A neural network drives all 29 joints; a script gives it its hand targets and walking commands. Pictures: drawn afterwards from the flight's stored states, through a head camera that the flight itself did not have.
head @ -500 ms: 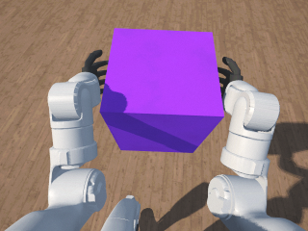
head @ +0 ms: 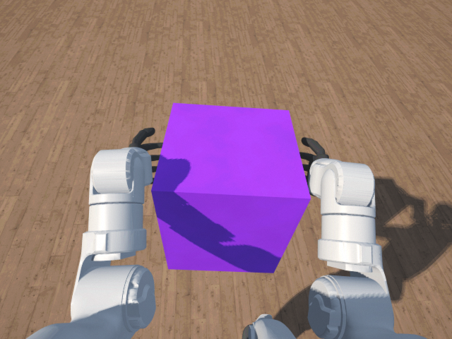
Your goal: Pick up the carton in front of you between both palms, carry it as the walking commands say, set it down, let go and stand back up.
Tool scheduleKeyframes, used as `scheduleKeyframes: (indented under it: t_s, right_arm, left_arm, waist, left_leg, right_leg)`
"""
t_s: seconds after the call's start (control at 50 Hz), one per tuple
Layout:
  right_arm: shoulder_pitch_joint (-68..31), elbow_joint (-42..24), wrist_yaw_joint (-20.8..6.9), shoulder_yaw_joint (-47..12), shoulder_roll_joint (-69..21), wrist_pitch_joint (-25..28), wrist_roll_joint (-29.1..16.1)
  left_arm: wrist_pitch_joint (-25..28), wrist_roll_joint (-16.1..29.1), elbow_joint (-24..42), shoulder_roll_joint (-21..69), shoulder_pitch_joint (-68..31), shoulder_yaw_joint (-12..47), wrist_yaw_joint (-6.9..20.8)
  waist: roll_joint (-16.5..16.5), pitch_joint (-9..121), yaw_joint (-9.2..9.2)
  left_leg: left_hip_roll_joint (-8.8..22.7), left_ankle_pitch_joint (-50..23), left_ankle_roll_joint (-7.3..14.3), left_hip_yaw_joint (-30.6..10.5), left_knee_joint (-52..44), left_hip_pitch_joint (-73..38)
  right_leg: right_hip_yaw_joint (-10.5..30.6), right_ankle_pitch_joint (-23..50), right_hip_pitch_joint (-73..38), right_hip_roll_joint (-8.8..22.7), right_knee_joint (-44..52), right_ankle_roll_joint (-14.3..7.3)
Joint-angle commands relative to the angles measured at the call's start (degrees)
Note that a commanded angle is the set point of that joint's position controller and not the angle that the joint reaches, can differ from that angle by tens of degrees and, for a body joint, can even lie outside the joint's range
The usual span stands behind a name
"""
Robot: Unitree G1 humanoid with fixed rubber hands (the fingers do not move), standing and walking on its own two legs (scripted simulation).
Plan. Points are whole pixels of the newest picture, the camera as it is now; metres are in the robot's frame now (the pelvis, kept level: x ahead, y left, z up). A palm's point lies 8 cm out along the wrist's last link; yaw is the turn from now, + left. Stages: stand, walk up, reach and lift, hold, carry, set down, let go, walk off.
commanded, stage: carry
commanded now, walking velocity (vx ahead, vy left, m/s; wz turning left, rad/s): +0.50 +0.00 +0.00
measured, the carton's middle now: (226, 192) +0.37 -0.01 +0.04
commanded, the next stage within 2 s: none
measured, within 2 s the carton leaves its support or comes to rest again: neither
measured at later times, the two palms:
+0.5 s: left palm (145, 91) +0.59 +0.16 +0.10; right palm (281, 93) +0.60 -0.14 +0.10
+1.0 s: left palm (165, 31) +0.89 +0.15 +0.08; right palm (267, 37) +0.89 -0.15 +0.08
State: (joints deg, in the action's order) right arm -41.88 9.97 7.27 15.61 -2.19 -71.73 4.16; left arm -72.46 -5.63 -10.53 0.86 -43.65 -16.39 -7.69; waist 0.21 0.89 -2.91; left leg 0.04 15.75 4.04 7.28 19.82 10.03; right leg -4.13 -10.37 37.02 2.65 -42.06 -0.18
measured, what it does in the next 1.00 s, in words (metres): walks ahead: right foot, then left foot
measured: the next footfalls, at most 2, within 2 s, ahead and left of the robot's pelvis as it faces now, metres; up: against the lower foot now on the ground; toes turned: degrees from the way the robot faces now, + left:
right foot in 0.12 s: +0.24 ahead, -0.11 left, +0.00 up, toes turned -8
left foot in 0.52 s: +0.50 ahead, +0.12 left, +0.00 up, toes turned +13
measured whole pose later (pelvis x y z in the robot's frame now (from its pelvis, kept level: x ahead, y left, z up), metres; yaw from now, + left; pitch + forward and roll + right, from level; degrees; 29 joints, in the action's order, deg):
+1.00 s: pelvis +0.63 +0.00 -0.02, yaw +1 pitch +3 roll +0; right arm -10.0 -16.1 4.8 5.9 -7.8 -70.4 6.5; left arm -70.0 -6.7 16.7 7.7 -9.7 -7.8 -5.5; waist 0.4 9.3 -1.0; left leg 3.7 24.2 -2.3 12.2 19.3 -2.7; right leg -12.5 -5.6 27.5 4.4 -26.3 -0.6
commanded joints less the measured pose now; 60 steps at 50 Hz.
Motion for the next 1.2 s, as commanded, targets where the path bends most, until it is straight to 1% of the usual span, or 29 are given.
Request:
scheduleKeyframes:
  t_s: [0.0, 0.04, 0.08, 0.1, 0.12, 0.14, 0.16, 0.22, 0.3, 0.38, 0.46, 0.5, 0.52, 0.54, 0.56, 0.58, 0.62, 0.64, 0.7, 0.78, 0.9, 0.94, 0.98, 1.0, 1.02, 1.04, 1.1, 1.14, 1.18]
  right_arm:
    - [-39.5, -9.4, -15.0, -35.4, -67.2, 1.6, -24.8]
    - [-33.6, -12.2, -14.7, -36.9, -66.0, 2.2, -22.7]
    - [-26.3, -15.0, -14.4, -38.7, -64.2, 2.5, -20.6]
    - [-23.9, -16.3, -14.4, -39.8, -63.0, 2.6, -19.9]
    - [-21.3, -17.6, -14.7, -41.5, -62.8, 2.4, -19.7]
    - [-19.1, -18.3, -15.0, -42.3, -64.3, 2.2, -19.3]
    - [-17.0, -20.0, -15.2, -43.3, -63.6, 2.6, -19.2]
    - [-13.2, -26.5, -15.4, -46.7, -63.8, 4.2, -20.2]
    - [-3.0, -31.4, -14.8, -49.8, -61.8, 5.3, -19.0]
    - [5.1, -33.9, -14.8, -49.8, -59.3, 4.1, -18.6]
    - [6.0, -32.7, -15.7, -49.4, -54.9, 1.5, -19.4]
    - [6.4, -30.6, -16.0, -48.3, -52.8, 0.3, -19.5]
    - [6.7, -29.2, -16.1, -47.5, -51.8, -0.1, -19.4]
    - [6.1, -27.4, -16.2, -46.6, -50.7, -0.2, -18.5]
    - [6.1, -25.8, -16.2, -46.5, -51.7, -0.3, -18.7]
    - [5.0, -26.8, -16.2, -46.5, -53.0, -0.3, -19.6]
    - [2.3, -28.1, -16.5, -47.7, -56.9, 0.2, -20.7]
    - [0.8, -28.9, -16.7, -48.4, -58.5, 0.6, -21.3]
    - [-1.0, -29.8, -17.1, -50.0, -59.5, 1.8, -22.5]
    - [1.8, -30.3, -17.1, -49.9, -57.3, 1.9, -22.3]
    - [6.5, -27.4, -17.1, -48.5, -55.4, 1.6, -19.7]
    - [5.8, -27.3, -17.1, -48.7, -55.5, 1.7, -19.6]
    - [5.8, -27.3, -17.0, -49.2, -55.5, 1.8, -19.7]
    - [5.4, -27.6, -17.0, -49.3, -54.7, 1.8, -19.8]
    - [4.3, -28.7, -16.9, -50.5, -55.8, 1.4, -20.2]
    - [3.6, -29.2, -17.1, -50.8, -55.9, 1.8, -20.5]
    - [2.9, -30.0, -17.2, -51.9, -60.6, 4.0, -21.4]
    - [4.1, -30.3, -16.9, -52.6, -62.3, 5.2, -21.0]
    - [6.8, -30.6, -16.3, -52.7, -62.6, 6.1, -20.2]
  left_arm:
    - [2.3, 21.8, 5.3, 67.7, -32.3, 36.0, 11.9]
    - [2.6, 22.5, 9.6, 68.3, -29.7, 38.8, 12.5]
    - [2.9, 22.7, 13.2, 68.1, -25.4, 41.4, 13.2]
    - [3.1, 22.6, 14.0, 67.6, -21.0, 42.3, 13.7]
    - [3.2, 22.1, 15.5, 66.2, -17.6, 42.6, 14.3]
    - [3.6, 20.5, 15.5, 64.5, -15.0, 42.6, 14.5]
    - [3.9, 21.3, 17.5, 65.2, -12.3, 43.9, 14.9]
    - [4.9, 22.8, 27.4, 66.1, -11.2, 48.3, 15.7]
    - [5.3, 23.8, 32.1, 64.2, -1.8, 51.1, 16.9]
    - [3.9, 23.7, 33.7, 59.5, 7.1, 50.3, 17.7]
    - [1.9, 22.5, 31.9, 55.0, 8.8, 49.4, 17.8]
    - [0.9, 21.9, 30.6, 53.0, 8.1, 49.0, 17.7]
    - [0.3, 21.7, 29.9, 51.7, 7.7, 48.6, 17.6]
    - [-0.5, 22.2, 30.7, 51.5, 5.6, 48.9, 17.5]
    - [-1.1, 22.6, 30.3, 51.9, 3.1, 49.4, 17.6]
    - [-1.0, 23.1, 29.2, 53.7, 2.4, 49.5, 17.8]
    - [0.0, 23.6, 28.4, 57.1, 2.3, 49.3, 18.1]
    - [0.6, 23.5, 28.4, 58.5, 2.0, 49.6, 18.2]
    - [1.9, 22.7, 29.2, 59.6, 1.3, 50.6, 17.5]
    - [2.4, 21.7, 29.1, 58.8, 4.8, 50.6, 16.7]
    - [1.9, 21.6, 28.0, 56.6, 7.4, 50.4, 17.2]
    - [1.9, 22.0, 28.2, 56.5, 6.7, 50.3, 17.5]
    - [2.1, 22.1, 27.2, 56.6, 7.7, 49.8, 17.7]
    - [2.2, 21.8, 26.1, 56.5, 9.4, 49.3, 17.8]
    - [2.9, 20.8, 24.6, 56.0, 9.7, 48.3, 18.0]
    - [3.5, 21.3, 24.4, 57.8, 10.6, 48.7, 18.0]
    - [5.3, 23.4, 28.8, 62.8, 6.9, 50.8, 18.4]
    - [6.2, 24.0, 30.1, 63.7, 6.4, 51.7, 18.6]
    - [6.6, 24.4, 30.7, 63.0, 8.4, 52.1, 19.0]
  waist:
    - [8.3, 24.2, 0.59]
    - [9.1, 24.0, 0.87]
    - [8.2, 28.1, 2.18]
    - [6.0, 30.5, 3.65]
    - [-4.0, 36.0, 4.22]
    - [-16.5, 38.2, 4.42]
    - [-14.9, 35.2, 4.74]
    - [-2.3, 28.5, 4.45]
    - [-5.9, 25.7, 4.12]
    - [-9.4, 20.3, 4.1]
    - [-9.1, 15.4, 4.01]
    - [-5.8, 16.2, 2.88]
    - [-2.9, 18.0, 1.95]
    - [10.9, 19.7, 1.11]
    - [19.1, 19.8, 0.88]
    - [13.7, 19.3, 1.41]
    - [3.6, 19.1, 1.81]
    - [2.3, 18.5, 2.19]
    - [6.3, 17.5, 2.3]
    - [6.1, 15.5, 2.19]
    - [8.4, 11.4, 1.7]
    - [9.0, 11.0, 1.75]
    - [5.6, 15.4, 3.02]
    - [0.1, 19.5, 4.64]
    - [-16.0, 25.2, 4.82]
    - [-18.3, 23.6, 4.63]
    - [-3.4, 22.4, 3.81]
    - [-4.9, 21.9, 3.57]
    - [-7.0, 20.4, 3.59]
  left_leg:
    - [11.9, -40.1, 3.5, -6.2, 0.1, -23.0]
    - [10.7, -47.6, 2.1, -3.3, 3.4, -23.8]
    - [8.9, -49.8, -0.9, 1.2, 14.2, -17.4]
    - [8.5, -37.7, -2.6, 0.7, 21.3, -7.2]
    - [6.0, -14.3, -3.6, -0.1, 33.0, 5.1]
    - [-1.3, 12.3, -5.0, -2.8, 45.0, 25.8]
    - [-0.3, 14.5, -3.9, -6.2, 52.0, 33.1]
    - [5.0, 7.3, -3.7, -7.8, 42.7, 31.8]
    - [4.2, 4.4, -5.3, -3.2, 27.8, 25.2]
    - [3.1, -7.3, -5.3, 1.4, 13.5, 19.8]
    - [2.3, -12.0, -4.2, 5.2, 7.0, 13.1]
    - [0.3, -7.3, -3.4, 8.2, 5.6, 0.3]
    - [4.4, -3.3, -2.6, 2.4, 5.7, -9.6]
    - [18.0, 6.7, 3.9, -22.3, -1.7, -17.9]
    - [24.2, 3.0, 8.9, -36.3, -7.4, -22.6]
    - [24.8, -2.4, 9.2, -33.8, -6.5, -20.5]
    - [22.6, -4.0, 6.6, -24.4, -6.5, -13.3]
    - [21.2, -1.2, 4.7, -19.8, -8.4, -9.1]
    - [18.1, 2.4, 3.3, -10.7, -12.3, -5.3]
    - [16.4, -3.2, 3.5, -5.3, -13.2, -8.3]
    - [14.4, -16.0, 1.8, 0.1, -9.2, -12.5]
    - [14.4, -19.1, 0.9, 1.2, -5.2, -12.7]
    - [11.0, -26.2, -1.5, 6.3, 9.7, -6.4]
    - [9.6, -18.0, -3.7, 6.3, 22.8, 2.6]
    - [2.7, -3.8, -6.7, 4.9, 41.2, 20.3]
    - [0.4, 11.7, -5.8, -1.3, 49.4, 30.1]
    - [7.9, 5.3, -3.2, -7.2, 50.8, 30.1]
    - [8.4, 0.5, -3.8, -5.7, 43.6, 25.9]
    - [8.0, -2.0, -4.5, -3.8, 37.5, 25.6]
  right_leg:
    - [-4.4, 6.3, -2.0, -2.3, 10.0, -0.3]
    - [-6.7, 10.2, -7.8, -3.8, 17.2, -0.7]
    - [-9.3, 15.1, -26.5, -5.0, 23.9, -2.1]
    - [-3.8, 13.2, -39.7, 0.5, 22.0, -3.2]
    - [12.6, 26.0, -53.9, 13.8, 13.9, -6.0]
    - [29.6, 24.7, -68.1, 21.5, 17.6, -15.8]
    - [30.1, 21.7, -66.2, 21.2, 19.7, -16.5]
    - [17.7, 23.6, -54.5, 17.6, 23.3, -10.6]
    - [8.5, 18.3, -46.9, 14.7, 27.5, -9.5]
    - [0.9, 20.5, -41.6, 11.6, 28.4, -7.0]
    - [-2.4, 16.1, -37.1, 10.5, 25.1, -4.5]
    - [-6.1, 15.5, -29.9, 7.9, 14.6, -2.4]
    - [-7.6, 11.8, -22.3, 6.1, 5.5, -0.6]
    - [-7.7, -0.4, -8.0, 0.2, -11.1, 2.3]
    - [-3.5, -18.4, 3.4, -2.7, -21.8, 2.0]
    - [1.5, -19.5, 5.9, 0.5, -28.4, 0.5]
    - [4.3, -13.1, 4.5, 5.0, -27.5, -0.8]
    - [4.8, -9.4, 1.7, 6.3, -23.0, -0.7]
    - [0.9, -3.7, -1.7, 5.5, -13.3, 0.6]
    - [-2.5, 2.9, -1.1, 4.5, 1.1, 1.8]
    - [-7.3, 8.0, -4.9, 2.0, 12.6, 0.2]
    - [-8.8, 6.2, -9.4, 1.2, 15.0, -0.6]
    - [-12.4, 1.2, -27.0, -2.1, 17.2, -1.3]
    - [-2.0, -3.6, -38.8, 5.3, 18.7, -2.1]
    - [25.0, -11.0, -52.9, 20.6, 25.1, -9.9]
    - [32.2, -2.0, -54.0, 22.7, 29.1, -12.3]
    - [16.4, 10.0, -45.0, 19.3, 26.7, -8.5]
    - [8.9, 6.3, -39.8, 16.9, 29.6, -6.1]
    - [5.1, 4.1, -38.6, 15.7, 31.8, -6.3]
